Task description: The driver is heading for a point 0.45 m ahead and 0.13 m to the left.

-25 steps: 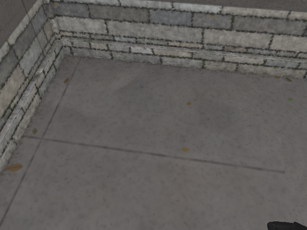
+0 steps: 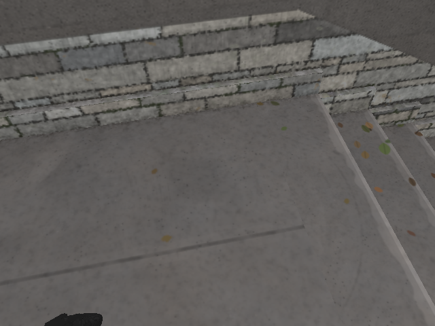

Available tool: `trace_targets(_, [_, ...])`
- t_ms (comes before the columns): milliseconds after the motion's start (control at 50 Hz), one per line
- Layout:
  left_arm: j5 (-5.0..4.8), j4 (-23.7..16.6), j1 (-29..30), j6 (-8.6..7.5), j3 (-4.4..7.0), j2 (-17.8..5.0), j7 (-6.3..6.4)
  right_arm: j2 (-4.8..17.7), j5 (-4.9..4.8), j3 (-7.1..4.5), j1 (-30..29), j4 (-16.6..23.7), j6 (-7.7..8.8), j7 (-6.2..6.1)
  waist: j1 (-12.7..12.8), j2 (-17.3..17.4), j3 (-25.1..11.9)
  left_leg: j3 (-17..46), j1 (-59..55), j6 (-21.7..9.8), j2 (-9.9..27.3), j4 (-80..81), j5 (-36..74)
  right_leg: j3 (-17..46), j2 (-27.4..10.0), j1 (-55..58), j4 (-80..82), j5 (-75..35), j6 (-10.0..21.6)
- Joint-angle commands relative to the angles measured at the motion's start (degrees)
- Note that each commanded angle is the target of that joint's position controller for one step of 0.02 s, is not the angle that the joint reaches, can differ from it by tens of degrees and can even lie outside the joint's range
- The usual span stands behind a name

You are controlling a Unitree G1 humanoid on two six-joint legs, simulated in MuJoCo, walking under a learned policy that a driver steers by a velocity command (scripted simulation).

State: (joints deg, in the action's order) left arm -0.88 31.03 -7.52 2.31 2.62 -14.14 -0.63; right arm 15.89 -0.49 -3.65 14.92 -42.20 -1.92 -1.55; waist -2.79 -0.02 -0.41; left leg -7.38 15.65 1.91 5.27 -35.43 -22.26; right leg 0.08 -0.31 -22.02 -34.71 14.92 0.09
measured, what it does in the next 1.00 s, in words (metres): steps on the spot, turning left: left foot, then right foot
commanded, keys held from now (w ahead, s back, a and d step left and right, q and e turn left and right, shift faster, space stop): no key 0.04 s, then q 0.96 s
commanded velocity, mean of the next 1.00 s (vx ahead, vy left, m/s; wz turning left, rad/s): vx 0.00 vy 0.00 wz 0.36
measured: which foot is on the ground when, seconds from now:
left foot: down 0.00-0.00, up 0.02-0.34, down 0.36-0.72, up 0.74-1.00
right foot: down 0.00-0.40, up 0.42-0.70, down 0.72-1.00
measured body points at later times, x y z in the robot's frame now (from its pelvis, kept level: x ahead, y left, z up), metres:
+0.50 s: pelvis +0.03 +0.00 +0.00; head +0.06 +0.03 +0.45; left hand +0.18 +0.30 -0.09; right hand +0.19 -0.26 -0.09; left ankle -0.01 +0.11 -0.72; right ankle +0.00 -0.13 -0.67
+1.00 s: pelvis +0.04 -0.03 +0.02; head +0.09 -0.02 +0.47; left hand +0.04 +0.28 -0.08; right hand +0.31 -0.21 -0.09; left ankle -0.03 +0.11 -0.66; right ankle +0.08 -0.13 -0.72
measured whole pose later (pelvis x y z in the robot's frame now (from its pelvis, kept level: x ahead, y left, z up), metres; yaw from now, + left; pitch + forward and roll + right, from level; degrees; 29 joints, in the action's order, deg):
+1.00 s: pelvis +0.04 -0.03 +0.02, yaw +27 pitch +3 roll +1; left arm 1.0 38.1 -11.1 0.6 4.3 -14.4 1.1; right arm 18.0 -1.4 -5.2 9.3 -36.7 -5.0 -1.0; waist 0.7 1.6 2.1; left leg 3.5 30.3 6.4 1.2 -58.3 -23.0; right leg -6.6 -2.4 -14.7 -26.0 14.2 1.6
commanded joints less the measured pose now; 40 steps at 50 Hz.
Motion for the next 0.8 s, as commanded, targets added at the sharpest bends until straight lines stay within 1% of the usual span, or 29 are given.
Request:
trace_targets(20, [1.84,-4.0,-3.5,-1.26,3.09,-11.9,0.77,0.8,3.00,1.11,1.2,5.9,2.25,1.64,0.7,-18.7,-10.1,2.7,17.6,2.9,0.0,-17.4,-12.5,24.9,-19.6,24.6,8.8,-43.2,13.0])
trace_targets(40, [3.12,-2.5,-6.3,-1.91,2.37,-7.8,0.40,5.0,1.15,-0.15,-5.1,6.6,2.38,1.21,5.6,-13.5,-13.0,9.5,18.8,3.9,-0.7,-23.0,-16.2,27.9,-21.8,21.7,10.7,-38.4,19.9])
trace_targets(60, [3.15,-1.0,-5.2,-2.73,1.53,-5.8,-0.04,6.4,-0.08,-0.58,-5.1,5.8,1.83,1.02,4.5,-9.2,-10.5,11.0,18.9,3.9,0.4,-24.9,-14.6,23.6,-19.4,20.1,10.9,-35.0,18.5])
trace_targets(80, [2.35,0.2,-3.2,-3.14,1.23,-4.3,-0.25,5.1,-0.15,-0.49,-2.7,3.8,1.11,0.72,2.9,-7.7,-9.0,11.5,17.8,4.0,1.1,-23.5,-12.8,19.4,-16.4,18.2,10.6,-31.2,15.4])
trace_targets(100, [1.76,0.3,-0.8,-3.21,1.15,-3.9,-0.26,5.0,0.20,-0.53,-1.4,2.8,0.50,0.43,2.0,-7.5,-7.4,11.6,15.9,4.1,1.3,-20.9,-10.3,16.2,-14.7,15.4,11.0,-29.3,13.3])
trace_targets(120, [1.90,0.5,1.4,-3.24,1.24,-4.2,-0.19,5.0,0.30,-0.69,-0.2,2.0,-0.02,0.49,0.9,-7.4,-6.5,11.5,11.1,4.3,0.7,-19.5,-6.6,13.0,-13.3,10.8,11.6,-30.0,12.1])
trace_targets(140, [2.34,0.8,2.9,-3.20,1.28,-4.1,-0.11,4.0,0.15,-0.52,0.8,1.4,-0.26,0.66,0.0,-7.4,-6.2,10.6,7.5,4.3,-0.1,-17.0,-4.0,9.9,-11.9,8.3,12.0,-29.7,11.2])
trace_targets(180, [2.73,1.2,3.7,-3.16,1.39,-3.7,0.24,2.8,-0.03,-0.14,0.0,1.6,-0.34,0.86,0.6,-7.2,-6.1,9.4,4.6,4.1,-1.1,-11.8,-1.3,7.2,-11.1,8.5,12.1,-27.5,10.8])
trace_targets(240, [2.13,1.6,2.8,-2.31,2.38,-6.0,1.18,4.4,-0.41,-0.72,-2.7,4.2,-0.60,0.90,2.0,-7.6,-5.2,8.0,5.8,3.2,-2.1,-9.6,-2.0,8.3,-13.6,11.0,10.9,-26.4,12.8])
trace_targets(280, [1.57,1.7,2.4,-1.65,2.87,-6.8,1.65,4.6,-0.47,-0.95,-3.1,5.4,-0.79,0.99,2.3,-7.8,-4.5,7.0,6.6,2.2,-2.6,-8.8,-2.0,9.2,-15.3,11.8,10.3,-24.8,13.2])
trace_targets(320, [0.89,1.6,2.8,-1.10,3.34,-7.4,2.08,4.0,-0.34,-1.03,-2.6,6.2,-0.89,1.14,1.8,-7.9,-3.9,5.3,5.8,0.6,-3.4,-5.4,0.5,8.5,-15.7,11.8,8.9,-23.3,12.2])
trace_targets(360, [0.23,2.1,1.6,-0.67,3.84,-7.6,2.28,4.4,-0.10,-1.27,-2.3,7.0,-0.67,1.56,1.4,-6.0,-3.1,5.6,2.8,-2.1,-4.0,2.2,11.0,5.9,-13.8,10.6,5.9,-16.7,8.4])
trace_targets(380, [0.88,1.7,0.7,-0.85,3.85,-6.4,2.35,7.2,0.35,-2.06,-2.6,7.7,-0.48,1.40,2.8,-0.3,-3.4,11.0,-0.3,-4.5,-1.3,2.9,26.4,1.9,-10.2,7.2,0.0,-10.1,4.7])
trace_targets(400, [1.82,0.0,1.4,-1.25,3.40,-4.3,2.09,10.3,0.21,-3.14,-1.8,7.7,-0.22,1.02,4.3,11.3,-4.8,21.8,-3.7,-10.2,4.4,5.3,33.7,-6.4,-2.6,0.8,-10.2,-3.5,-0.5])
trace_targets(420, [1.55,-1.3,7.0,-1.47,2.95,-3.8,2.01,10.8,0.59,-3.18,-0.5,8.8,0.11,1.25,0.3,15.7,-4.3,33.4,-6.4,-18.0,10.8,11.5,37.3,-4.7,2.4,-7.2,-18.4,10.3,-2.8])
trace_targets(440, [0.75,-2.4,10.6,-1.55,3.09,-4.1,1.85,10.2,1.69,-2.88,2.4,8.0,1.00,1.36,-2.1,14.8,-4.4,38.1,-10.4,-22.2,14.6,14.8,38.3,1.4,2.8,-14.4,-27.8,24.6,-2.8])
trace_targets(460, [0.32,-1.9,9.3,-1.48,3.48,-4.7,1.72,11.4,1.55,-3.12,1.8,7.8,1.80,1.34,-1.0,10.1,-4.0,36.3,-12.1,-21.8,13.7,13.9,38.1,4.2,1.8,-17.2,-33.3,24.9,-2.8])
trace_targets(480, [0.33,-1.5,7.7,-1.31,3.66,-5.1,1.71,11.6,0.50,-3.27,-0.7,7.8,1.99,1.26,0.8,7.0,-3.5,32.8,-13.2,-19.5,11.8,12.2,39.3,4.9,0.7,-19.1,-33.2,21.8,-2.9])
trace_targets(500, [0.59,-1.3,7.0,-1.30,3.73,-5.6,1.77,11.0,-0.41,-3.21,-3.3,8.3,1.55,0.95,2.1,5.4,-3.6,29.6,-12.2,-17.2,10.0,11.4,39.0,5.0,-0.2,-18.2,-28.7,17.9,-3.0])
trace_targets(520, [0.84,-1.1,7.1,-1.42,3.59,-5.2,1.73,10.1,-0.74,-3.10,-4.8,8.6,0.87,0.59,2.4,5.8,-4.3,27.7,-10.7,-15.9,8.2,10.8,39.2,4.1,0.0,-15.6,-25.4,14.8,-3.4])
trace_targets(580, [0.85,-0.2,5.9,-1.84,2.49,-2.8,0.50,10.5,-0.61,-3.46,-6.1,9.2,-0.87,0.28,2.2,6.6,-6.1,24.7,-7.4,-14.2,4.9,9.0,36.5,1.9,1.8,-8.0,-15.8,10.0,-3.8])
trace_targets(660, [0.25,0.1,4.5,-2.24,2.80,-4.7,-0.33,11.3,-1.01,-3.57,-6.4,9.9,-1.24,0.77,1.5,10.1,-6.3,28.9,-3.5,-13.6,4.2,9.0,27.2,0.6,3.8,-0.2,-3.9,6.2,-2.7])
trace_targets(680, [0.41,0.5,2.9,-2.51,3.02,-4.8,-0.39,11.2,-1.40,-3.40,-7.6,10.2,-1.24,0.71,2.7,10.2,-6.0,29.6,-1.9,-12.6,3.4,8.4,24.1,0.0,4.1,3.1,1.6,2.2,-2.0])
trace_targets(700, [0.96,1.3,0.8,-2.74,3.40,-5.4,-0.30,10.4,-1.69,-3.11,-8.4,10.5,-1.17,0.48,4.0,9.8,-5.9,29.8,0.3,-10.8,1.9,7.3,19.5,-0.4,4.0,8.0,7.9,-3.5,-1.1])
trace_targets(720, [1.63,1.8,-1.8,-2.70,4.12,-7.6,-0.07,8.5,-1.60,-2.64,-8.1,10.8,-1.13,0.18,4.5,7.1,-6.4,28.9,4.9,-8.0,-0.3,3.2,13.1,3.2,-0.5,14.5,10.1,-8.2,0.5])
trace_targets(740, [2.73,1.6,-3.6,-2.73,5.52,-13.9,0.30,4.9,-0.92,-1.69,-6.5,11.8,-0.95,-0.13,3.1,-9.0,-6.7,20.5,16.1,-3.5,-9.1,-11.0,-4.1,19.3,-14.8,20.8,13.9,-18.2,6.6])
trace_targets(760, [4.01,2.0,-3.8,-3.43,5.57,-14.1,-0.18,8.6,-1.01,-2.79,-5.9,12.6,-0.33,-0.71,2.5,-15.7,-6.5,19.0,20.7,-1.0,-10.6,-23.6,-17.5,33.4,-24.7,16.8,16.9,-20.2,16.0])
trace_targets(780, [3.70,1.1,-2.0,-4.14,4.47,-11.0,0.04,12.8,-0.99,-4.22,-5.5,11.3,-0.32,-0.77,2.5,-9.2,-4.7,20.0,21.9,0.2,-8.3,-31.8,-13.7,29.4,-24.1,15.0,17.0,-18.7,17.3])
trace_targets(800, [3.01,1.4,0.5,-4.35,4.09,-9.5,0.55,12.6,-0.88,-4.58,-5.2,10.4,-0.58,-0.61,1.0,-7.4,-3.2,19.5,22.7,0.8,-7.5,-34.3,-9.3,23.1,-20.3,13.7,16.1,-17.1,14.7])
Next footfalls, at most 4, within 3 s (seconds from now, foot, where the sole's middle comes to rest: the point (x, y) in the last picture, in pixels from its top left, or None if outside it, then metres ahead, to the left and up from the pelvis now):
0.36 left None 0.03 0.11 -0.76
0.72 right None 0.12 -0.11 -0.76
1.16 left None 0.00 0.11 -0.76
1.68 right None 0.18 -0.07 -0.76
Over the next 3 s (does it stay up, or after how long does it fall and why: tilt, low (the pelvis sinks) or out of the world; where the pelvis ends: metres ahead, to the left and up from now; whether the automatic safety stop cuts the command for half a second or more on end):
stays up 0.47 0.04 0.01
